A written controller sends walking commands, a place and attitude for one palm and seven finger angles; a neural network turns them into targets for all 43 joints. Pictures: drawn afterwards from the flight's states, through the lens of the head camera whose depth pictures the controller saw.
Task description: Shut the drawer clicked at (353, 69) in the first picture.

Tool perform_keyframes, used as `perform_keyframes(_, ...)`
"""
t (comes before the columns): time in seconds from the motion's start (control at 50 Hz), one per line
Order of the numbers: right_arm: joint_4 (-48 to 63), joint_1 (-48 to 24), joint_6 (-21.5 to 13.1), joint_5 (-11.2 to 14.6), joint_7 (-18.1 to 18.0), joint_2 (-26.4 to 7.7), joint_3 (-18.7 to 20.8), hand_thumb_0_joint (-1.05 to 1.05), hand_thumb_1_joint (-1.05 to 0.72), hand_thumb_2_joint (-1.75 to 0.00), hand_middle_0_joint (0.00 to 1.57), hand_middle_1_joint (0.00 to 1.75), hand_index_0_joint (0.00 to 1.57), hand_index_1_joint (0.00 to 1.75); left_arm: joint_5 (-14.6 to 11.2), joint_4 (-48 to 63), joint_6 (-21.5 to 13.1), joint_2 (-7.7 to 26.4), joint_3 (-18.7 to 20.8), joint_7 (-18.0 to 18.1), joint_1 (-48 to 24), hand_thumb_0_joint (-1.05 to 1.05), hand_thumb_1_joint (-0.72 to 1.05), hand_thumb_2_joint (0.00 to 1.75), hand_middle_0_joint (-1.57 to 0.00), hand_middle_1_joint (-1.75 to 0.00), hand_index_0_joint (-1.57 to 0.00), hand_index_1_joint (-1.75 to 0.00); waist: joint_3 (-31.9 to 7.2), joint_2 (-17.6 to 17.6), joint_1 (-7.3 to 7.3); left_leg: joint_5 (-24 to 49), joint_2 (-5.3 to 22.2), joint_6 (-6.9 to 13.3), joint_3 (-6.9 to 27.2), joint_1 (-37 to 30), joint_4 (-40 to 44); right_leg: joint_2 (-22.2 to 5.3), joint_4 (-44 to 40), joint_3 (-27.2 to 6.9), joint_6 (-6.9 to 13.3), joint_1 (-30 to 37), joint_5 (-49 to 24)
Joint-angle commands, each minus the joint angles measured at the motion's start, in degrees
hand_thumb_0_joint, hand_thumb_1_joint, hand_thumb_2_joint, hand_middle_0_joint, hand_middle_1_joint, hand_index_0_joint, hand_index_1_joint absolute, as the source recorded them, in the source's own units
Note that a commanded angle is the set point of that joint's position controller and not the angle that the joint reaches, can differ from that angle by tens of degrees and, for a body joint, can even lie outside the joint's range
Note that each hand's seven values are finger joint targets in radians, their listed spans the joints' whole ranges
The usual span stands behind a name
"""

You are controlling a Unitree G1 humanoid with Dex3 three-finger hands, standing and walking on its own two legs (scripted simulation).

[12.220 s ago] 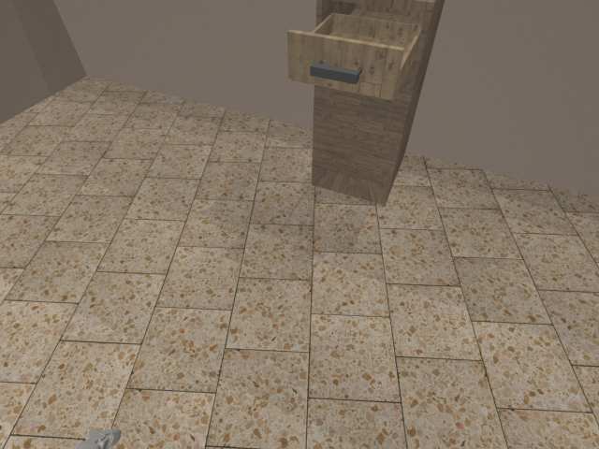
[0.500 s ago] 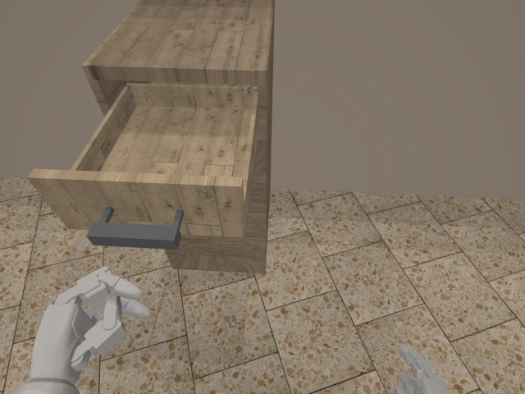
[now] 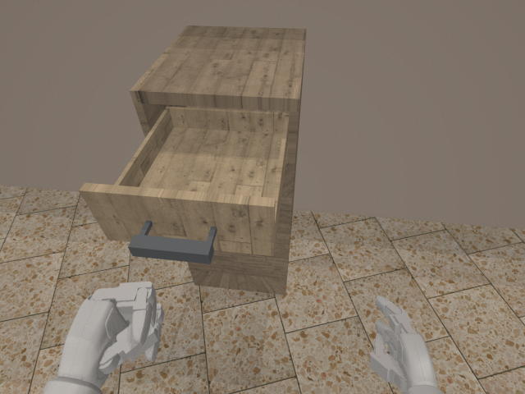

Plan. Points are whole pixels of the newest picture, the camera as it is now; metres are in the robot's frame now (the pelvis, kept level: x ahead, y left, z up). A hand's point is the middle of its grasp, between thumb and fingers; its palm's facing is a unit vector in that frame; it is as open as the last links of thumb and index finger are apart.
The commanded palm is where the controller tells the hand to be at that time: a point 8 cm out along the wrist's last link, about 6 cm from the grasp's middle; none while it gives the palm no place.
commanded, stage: raise the hand and make a fist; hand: left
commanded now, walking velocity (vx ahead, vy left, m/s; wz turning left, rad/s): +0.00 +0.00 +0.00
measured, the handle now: (176, 238) +0.36 +0.19 +0.03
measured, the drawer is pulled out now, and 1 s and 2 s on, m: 0.29 0.29 0.29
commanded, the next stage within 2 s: bring the fist close to the handle in 0.52 s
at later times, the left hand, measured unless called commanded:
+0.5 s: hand (146, 320) +0.17 +0.15 +0.13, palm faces +0.02 -1.00 -0.09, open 3.3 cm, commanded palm +0.13 +0.21 +0.13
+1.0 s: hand (163, 317) +0.19 +0.15 +0.10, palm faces +0.01 -1.00 -0.08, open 3.3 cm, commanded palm +0.17 +0.21 +0.09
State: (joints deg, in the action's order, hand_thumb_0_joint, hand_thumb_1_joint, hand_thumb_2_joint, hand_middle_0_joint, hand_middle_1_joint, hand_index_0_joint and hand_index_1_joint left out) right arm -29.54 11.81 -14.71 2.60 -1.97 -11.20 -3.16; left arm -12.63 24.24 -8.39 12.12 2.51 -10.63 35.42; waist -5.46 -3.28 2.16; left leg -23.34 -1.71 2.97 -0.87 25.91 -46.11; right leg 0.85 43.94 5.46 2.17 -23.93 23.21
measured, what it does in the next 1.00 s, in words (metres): stands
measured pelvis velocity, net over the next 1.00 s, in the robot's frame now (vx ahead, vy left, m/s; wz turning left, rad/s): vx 0.00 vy -0.03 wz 0.01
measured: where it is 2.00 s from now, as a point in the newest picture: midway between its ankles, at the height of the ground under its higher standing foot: outside the picture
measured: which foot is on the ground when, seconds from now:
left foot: down 0.00-1.00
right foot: down 0.00-1.00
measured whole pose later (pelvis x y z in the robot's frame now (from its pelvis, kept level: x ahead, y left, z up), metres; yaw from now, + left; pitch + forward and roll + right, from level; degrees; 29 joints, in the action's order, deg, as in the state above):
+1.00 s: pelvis +0.00 -0.03 +0.01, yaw +1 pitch +3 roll +0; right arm -35.9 13.0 -18.0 2.5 -3.7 -14.5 -1.8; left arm -15.8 9.6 -13.3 13.2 9.0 -14.2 26.1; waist -3.0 -3.2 0.9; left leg -20.9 -0.2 0.3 0.7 25.0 -42.6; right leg 2.5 40.8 6.9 4.7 -23.0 21.5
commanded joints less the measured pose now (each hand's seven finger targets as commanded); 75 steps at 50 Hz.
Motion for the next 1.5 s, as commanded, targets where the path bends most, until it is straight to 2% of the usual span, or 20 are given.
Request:
perform_keyframes(0.0,8.92,-4.78,-3.06,0.35,-0.52,-7.30,2.77,0.00,-0.90,-0.90,0.20,0.30,0.20,0.30,-1.64,15.43,-2.72,5.08,6.10,1.45,-3.05,0.00,0.90,0.90,-1.40,-1.60,-1.40,-1.60,-2.24,0.59,-0.37,12.99,3.11,-1.95,4.94,-5.63,10.24,-0.22,-7.13,-0.47,-0.62,0.69,-10.93)
perform_keyframes(0.1,8.13,-5.05,-4.21,0.61,-0.73,-7.84,2.54,0.00,-0.90,-0.90,0.20,0.30,0.20,0.30,-2.06,15.53,-1.48,6.01,6.52,0.48,-3.56,0.00,0.90,0.90,-1.40,-1.60,-1.40,-1.60,-2.01,0.92,-0.56,10.94,3.07,-1.67,4.80,-6.41,11.15,-0.42,-9.24,-1.15,-0.78,1.84,-9.52)
perform_keyframes(0.14,7.91,-5.12,-4.47,0.76,-0.98,-8.15,2.35,0.00,-0.90,-0.90,0.20,0.30,0.20,0.30,-2.13,13.11,-0.48,4.50,4.82,-0.41,-4.00,0.00,0.90,0.90,-1.40,-1.60,-1.40,-1.60,0.01,1.96,-0.97,8.99,2.87,-1.54,4.92,-5.51,11.64,-0.44,-10.06,-1.25,-0.92,1.30,-7.78)
perform_keyframes(0.22,7.36,-5.48,-5.00,0.88,-1.43,-8.32,2.64,0.00,-0.90,-0.90,0.20,0.30,0.20,0.30,-2.59,11.60,0.50,6.42,7.52,-0.73,-3.96,0.00,0.90,0.90,-1.40,-1.60,-1.40,-1.60,-0.46,3.01,-0.17,8.71,2.46,-1.42,4.53,-5.36,12.19,-0.61,-11.38,-1.93,-0.88,2.74,-7.17)
perform_keyframes(0.32,6.99,-5.32,-6.10,0.55,-1.23,-7.91,2.77,0.00,-0.90,-0.90,0.20,0.30,0.20,0.30,-2.72,14.36,-1.56,7.15,9.36,0.67,-4.74,0.00,0.90,0.90,-1.40,-1.60,-1.40,-1.60,-2.59,0.57,0.32,10.71,2.17,-1.44,3.75,-6.74,12.00,-0.87,-11.25,-2.06,-0.79,4.14,-8.63)
perform_keyframes(0.38,6.22,-5.22,-6.68,0.43,-0.84,-7.87,2.76,0.00,-0.90,-0.90,0.20,0.30,0.20,0.30,-2.82,13.25,-2.81,6.05,8.45,1.08,-3.96,0.00,0.90,0.90,-1.40,-1.60,-1.40,-1.60,-1.10,-1.01,0.11,10.31,2.15,-1.44,3.49,-6.58,11.80,-0.73,-11.54,-2.18,-0.68,3.33,-8.43)
perform_keyframes(0.46,5.20,-5.49,-7.07,0.53,-1.16,-8.43,3.25,0.00,-0.90,-0.90,0.20,0.30,0.20,0.30,-3.13,8.95,-2.92,7.78,10.60,0.22,-3.03,0.00,0.90,0.90,-1.40,-1.60,-1.40,-1.60,-0.18,3.36,0.13,10.44,1.94,-1.15,3.10,-5.01,11.08,-0.98,-13.06,-3.71,-1.00,4.18,-8.93)
perform_keyframes(0.48,5.41,-5.13,-7.02,0.56,-1.23,-8.58,3.14,0.00,-0.90,-0.90,0.20,0.30,0.20,0.30,-3.27,8.95,-2.78,6.23,8.49,-0.55,-3.92,0.00,0.90,0.90,-1.40,-1.60,-1.40,-1.60,0.47,2.89,-0.41,10.13,1.73,-1.05,2.88,-5.02,11.13,-1.14,-13.44,-4.24,-1.18,3.77,-8.77)
perform_keyframes(0.6,5.44,-5.31,-8.02,0.78,-1.57,-8.34,3.36,0.00,-0.90,-0.90,0.20,0.30,0.20,0.30,-3.93,10.28,-2.88,8.28,10.86,-1.83,-4.62,0.00,0.90,0.90,-1.40,-1.60,-1.40,-1.60,-1.90,3.56,0.10,11.83,1.49,-0.83,2.42,-5.97,10.64,-1.71,-14.12,-5.38,-1.64,5.70,-11.21)
perform_keyframes(0.68,4.13,-4.80,-7.85,0.35,-1.59,-8.39,3.34,0.00,-0.90,-0.90,0.20,0.30,0.20,0.30,-3.96,5.92,-4.05,6.30,9.68,-1.88,-5.71,0.00,0.90,0.90,-1.40,-1.60,-1.40,-1.60,0.60,4.50,-0.76,11.20,1.25,-0.89,2.36,-4.84,9.99,-1.65,-14.30,-5.65,-1.89,3.73,-10.64)
perform_keyframes(0.76,3.65,-4.67,-7.54,0.18,-1.76,-8.82,3.45,0.00,-0.90,-0.90,0.20,0.30,0.20,0.30,-3.88,3.02,-5.90,7.13,10.07,-2.26,-8.77,0.00,0.90,0.90,-1.40,-1.60,-1.40,-1.60,1.15,4.86,-1.31,9.43,0.88,-0.89,2.13,-3.26,8.63,-2.28,-15.19,-7.58,-2.26,2.67,-7.60)
perform_keyframes(0.88,3.37,-4.07,-6.96,-0.03,-1.87,-8.90,3.61,0.00,-0.90,-0.90,0.20,0.30,0.20,0.30,-3.74,-0.11,-8.43,8.55,11.59,-3.12,-12.59,0.00,0.90,0.90,-1.40,-1.60,-1.40,-1.60,-3.36,3.42,-1.60,10.70,0.64,-0.93,1.99,-2.32,7.09,-3.28,-13.88,-9.28,-2.79,4.39,-10.42)
perform_keyframes(1.02,2.96,-3.64,-6.33,0.01,-1.92,-9.53,3.79,0.00,-0.90,-0.90,0.20,0.30,0.20,0.30,-4.44,-7.44,-9.98,8.18,11.70,-4.32,-15.75,0.00,0.90,0.90,-1.40,-1.60,-1.40,-1.60,-3.73,3.29,-1.83,11.08,0.59,-1.16,1.86,-0.13,6.21,-3.31,-12.28,-9.01,-2.76,3.58,-12.02)
perform_keyframes(1.08,3.15,-3.06,-6.01,-0.23,-1.74,-9.55,4.11,0.00,-0.90,-0.90,0.20,0.30,0.20,0.30,-4.28,-9.69,-10.45,7.34,11.32,-4.27,-15.00,0.00,0.90,0.90,-1.40,-1.60,-1.40,-1.60,-5.34,5.88,-1.71,12.07,0.62,-1.06,1.93,0.54,5.85,-3.15,-10.93,-8.51,-2.98,3.72,-14.53)
perform_keyframes(1.14,3.72,-2.67,-5.78,-0.34,-1.44,-9.81,4.24,0.00,-0.90,-0.90,0.20,0.30,0.20,0.30,-4.06,-9.11,-11.29,7.46,10.93,-4.26,-16.62,0.00,0.90,0.90,-1.40,-1.60,-1.40,-1.60,-7.31,4.07,-1.81,13.65,0.60,-1.06,1.71,0.18,5.61,-2.77,-8.77,-7.12,-2.59,3.44,-17.01)
perform_keyframes(1.16,3.23,-2.79,-5.39,-0.46,-1.46,-9.75,4.42,0.00,-0.90,-0.90,0.20,0.30,0.20,0.30,-3.66,-10.46,-11.55,8.80,12.60,-3.58,-16.14,0.00,0.90,0.90,-1.40,-1.60,-1.40,-1.60,-6.60,5.26,-1.54,13.69,0.73,-1.05,1.82,1.11,5.35,-2.62,-8.72,-7.27,-2.53,3.20,-16.77)
perform_keyframes(1.18,3.49,-2.48,-5.11,-0.54,-1.34,-9.74,4.35,0.00,-0.90,-0.90,0.20,0.30,0.20,0.30,-3.65,-10.72,-11.90,7.23,11.10,-3.61,-16.63,0.00,0.90,0.90,-1.40,-1.60,-1.40,-1.60,-6.43,4.79,-1.94,13.35,0.64,-1.02,1.62,1.20,5.30,-2.38,-8.18,-6.83,-2.43,2.26,-16.13)
perform_keyframes(1.26,3.43,-2.16,-4.43,-0.80,-1.23,-9.97,4.34,0.00,-0.90,-0.90,0.20,0.30,0.20,0.30,-3.23,-10.94,-13.78,8.50,12.04,-2.69,-20.18,0.00,0.90,0.90,-1.40,-1.60,-1.40,-1.60,-7.00,2.10,-2.23,13.20,0.84,-1.10,1.83,1.75,4.42,-1.63,-5.94,-5.41,-1.55,-0.30,-14.36)
perform_keyframes(1.32,3.92,-1.62,-4.23,-0.81,-0.85,-9.90,4.40,0.00,-0.90,-0.90,0.20,0.30,0.20,0.30,-3.25,-11.94,-14.81,6.39,9.73,-2.78,-20.29,0.00,0.90,0.90,-1.40,-1.60,-1.40,-1.60,-8.83,0.79,-2.79,13.84,1.01,-1.27,2.07,1.12,3.46,-1.26,-3.98,-4.27,-1.30,-2.31,-15.14)
perform_keyframes(1.48,4.24,-0.65,-2.41,-1.09,-0.86,-10.79,4.50,0.00,-0.90,-0.90,0.20,0.30,0.20,0.30,-2.21,-16.87,-15.21,5.60,7.48,-2.80,-27.87,0.00,0.90,0.90,-1.40,-1.60,-1.40,-1.60,-9.83,2.84,-4.02,11.44,1.55,-1.66,3.66,4.80,0.87,-0.63,0.26,-3.01,-1.00,-8.42,-11.08)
